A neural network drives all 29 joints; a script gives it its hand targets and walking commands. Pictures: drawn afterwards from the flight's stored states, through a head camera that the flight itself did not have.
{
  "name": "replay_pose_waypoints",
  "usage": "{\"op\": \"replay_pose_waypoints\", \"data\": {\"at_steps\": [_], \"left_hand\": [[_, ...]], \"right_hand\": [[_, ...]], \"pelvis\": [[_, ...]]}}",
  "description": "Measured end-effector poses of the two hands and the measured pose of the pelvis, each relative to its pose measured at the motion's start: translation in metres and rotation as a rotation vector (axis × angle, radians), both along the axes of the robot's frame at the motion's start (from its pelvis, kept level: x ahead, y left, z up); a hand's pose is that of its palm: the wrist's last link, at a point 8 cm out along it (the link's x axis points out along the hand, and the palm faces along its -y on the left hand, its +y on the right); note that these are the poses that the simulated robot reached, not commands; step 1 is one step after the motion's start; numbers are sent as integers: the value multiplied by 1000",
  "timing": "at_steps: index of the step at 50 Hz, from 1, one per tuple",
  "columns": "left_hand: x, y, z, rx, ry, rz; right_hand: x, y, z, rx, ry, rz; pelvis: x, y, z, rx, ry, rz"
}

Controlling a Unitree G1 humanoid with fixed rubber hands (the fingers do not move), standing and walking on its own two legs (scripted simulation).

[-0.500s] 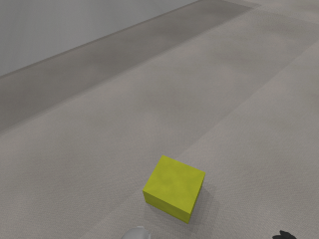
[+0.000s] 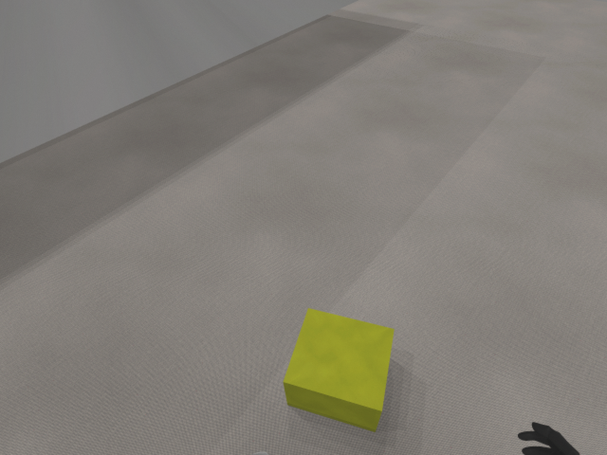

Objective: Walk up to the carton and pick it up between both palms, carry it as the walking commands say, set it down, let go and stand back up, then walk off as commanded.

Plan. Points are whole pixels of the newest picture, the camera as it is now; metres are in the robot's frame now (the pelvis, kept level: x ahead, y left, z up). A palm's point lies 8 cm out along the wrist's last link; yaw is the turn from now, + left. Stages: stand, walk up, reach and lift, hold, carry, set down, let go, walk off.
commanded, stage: walk up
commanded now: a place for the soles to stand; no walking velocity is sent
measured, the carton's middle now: (340, 367) +0.53 -0.07 -0.64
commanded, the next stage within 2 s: none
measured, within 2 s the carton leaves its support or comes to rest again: neither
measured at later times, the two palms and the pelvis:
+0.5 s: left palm (10, 453) +0.17 +0.41 -0.07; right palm out of the picture +0.12 -0.26 -0.05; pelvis +0.06 +0.08 +0.01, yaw -9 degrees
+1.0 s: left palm (52, 413) +0.22 +0.37 -0.07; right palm out of the picture +0.14 -0.28 -0.06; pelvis +0.08 +0.06 +0.00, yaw -12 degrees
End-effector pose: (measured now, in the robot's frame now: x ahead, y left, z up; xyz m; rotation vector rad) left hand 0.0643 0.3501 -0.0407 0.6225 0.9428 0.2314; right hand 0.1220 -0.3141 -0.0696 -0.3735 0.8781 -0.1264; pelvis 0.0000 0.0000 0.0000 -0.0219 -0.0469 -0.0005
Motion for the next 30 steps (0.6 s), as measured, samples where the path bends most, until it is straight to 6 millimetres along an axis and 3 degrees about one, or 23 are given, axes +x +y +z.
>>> {"op": "replay_pose_waypoints", "data": {"at_steps": [3,6,10,14,20,25,30], "left_hand": [[-11,6,-4,1,26,24],[-9,18,-2,8,30,29],[10,40,-3,14,23,2],[42,63,-15,-1,11,-49],[87,64,-17,-69,1,-117],[106,56,-25,-119,33,-139],[121,42,-31,-133,59,-149]], "right_hand": [[4,6,-2,-3,16,6],[10,17,-1,4,14,13],[12,38,-7,14,5,-10],[5,59,-14,-4,-14,-63],[-16,64,4,-62,21,-155],[-6,58,24,-108,21,-165],[2,48,24,-114,44,-176]], "pelvis": [[2,5,-1,-1,2,-7],[6,16,1,10,3,-24],[15,39,-4,5,-3,-52],[27,67,-14,2,-15,-96],[45,83,-1,5,-21,-141],[60,82,6,6,-3,-157],[74,73,6,12,21,-170]]}}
